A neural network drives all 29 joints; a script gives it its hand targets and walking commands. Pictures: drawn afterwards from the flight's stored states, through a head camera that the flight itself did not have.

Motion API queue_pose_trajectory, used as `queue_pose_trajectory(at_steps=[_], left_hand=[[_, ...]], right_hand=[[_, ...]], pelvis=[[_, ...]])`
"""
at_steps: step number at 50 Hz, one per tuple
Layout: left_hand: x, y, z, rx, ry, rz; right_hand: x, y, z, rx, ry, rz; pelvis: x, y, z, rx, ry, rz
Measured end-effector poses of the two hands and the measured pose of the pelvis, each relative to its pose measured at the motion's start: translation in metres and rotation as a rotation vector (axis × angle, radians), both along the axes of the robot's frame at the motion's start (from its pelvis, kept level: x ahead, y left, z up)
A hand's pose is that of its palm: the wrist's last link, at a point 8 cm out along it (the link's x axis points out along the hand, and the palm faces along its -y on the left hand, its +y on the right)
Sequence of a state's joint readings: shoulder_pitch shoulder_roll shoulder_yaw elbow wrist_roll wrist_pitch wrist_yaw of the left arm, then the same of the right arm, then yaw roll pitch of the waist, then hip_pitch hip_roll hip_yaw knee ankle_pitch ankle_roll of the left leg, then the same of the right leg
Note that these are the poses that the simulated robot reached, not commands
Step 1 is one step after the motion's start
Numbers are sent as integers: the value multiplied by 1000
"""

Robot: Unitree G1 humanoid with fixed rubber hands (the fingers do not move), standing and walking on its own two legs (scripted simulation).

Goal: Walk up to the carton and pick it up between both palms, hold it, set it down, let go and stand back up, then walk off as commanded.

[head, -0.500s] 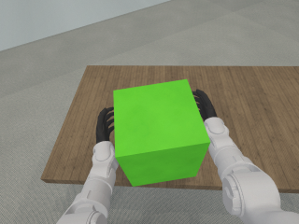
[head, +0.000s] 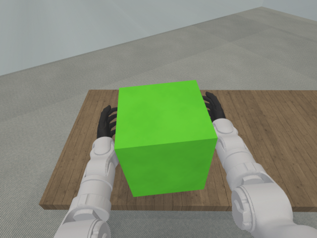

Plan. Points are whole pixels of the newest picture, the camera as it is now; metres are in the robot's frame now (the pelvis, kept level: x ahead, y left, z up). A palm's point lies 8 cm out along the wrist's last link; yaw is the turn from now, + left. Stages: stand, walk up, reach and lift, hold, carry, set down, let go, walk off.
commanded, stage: reach and lift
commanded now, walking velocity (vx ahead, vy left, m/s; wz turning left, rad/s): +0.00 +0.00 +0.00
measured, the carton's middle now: (163, 140) +0.38 +0.01 +0.05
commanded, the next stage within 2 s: hold in 1.70 s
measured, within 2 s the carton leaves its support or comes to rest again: neither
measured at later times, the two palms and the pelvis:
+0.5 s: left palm (102, 123) +0.35 +0.16 +0.14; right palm (224, 113) +0.39 -0.14 +0.15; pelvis -0.01 +0.01 +0.00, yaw +0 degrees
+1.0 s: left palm (98, 116) +0.35 +0.16 +0.16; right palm (225, 112) +0.38 -0.14 +0.17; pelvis -0.01 +0.01 +0.00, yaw +1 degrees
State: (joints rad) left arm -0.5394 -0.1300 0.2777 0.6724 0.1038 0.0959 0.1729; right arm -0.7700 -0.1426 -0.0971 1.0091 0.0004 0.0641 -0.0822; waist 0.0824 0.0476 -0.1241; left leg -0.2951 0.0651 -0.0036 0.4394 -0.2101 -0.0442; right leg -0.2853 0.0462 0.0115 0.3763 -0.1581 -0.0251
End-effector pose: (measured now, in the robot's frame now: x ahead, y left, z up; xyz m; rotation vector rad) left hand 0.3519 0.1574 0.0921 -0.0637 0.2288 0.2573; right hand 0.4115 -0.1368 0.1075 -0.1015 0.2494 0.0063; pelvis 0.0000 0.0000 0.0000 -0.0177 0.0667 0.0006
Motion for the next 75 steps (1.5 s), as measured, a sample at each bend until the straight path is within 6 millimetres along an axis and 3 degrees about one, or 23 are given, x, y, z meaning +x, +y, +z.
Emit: queue_pose_trajectory(at_steps=[15, 26, 75], left_hand=[[-3, 0, 31, 20, -10, -67], [2, 0, 48, 41, -13, -105], [1, 6, 85, 92, -39, -153]], right_hand=[[-21, -2, 29, -11, -18, -62], [-25, -3, 47, -28, -28, -92], [-36, 1, 74, -4, -73, -128]], pelvis=[[-4, 5, 1, -7, -79, 3], [-6, 7, 1, -8, -97, 5], [-8, 15, 2, -12, -146, 12]])
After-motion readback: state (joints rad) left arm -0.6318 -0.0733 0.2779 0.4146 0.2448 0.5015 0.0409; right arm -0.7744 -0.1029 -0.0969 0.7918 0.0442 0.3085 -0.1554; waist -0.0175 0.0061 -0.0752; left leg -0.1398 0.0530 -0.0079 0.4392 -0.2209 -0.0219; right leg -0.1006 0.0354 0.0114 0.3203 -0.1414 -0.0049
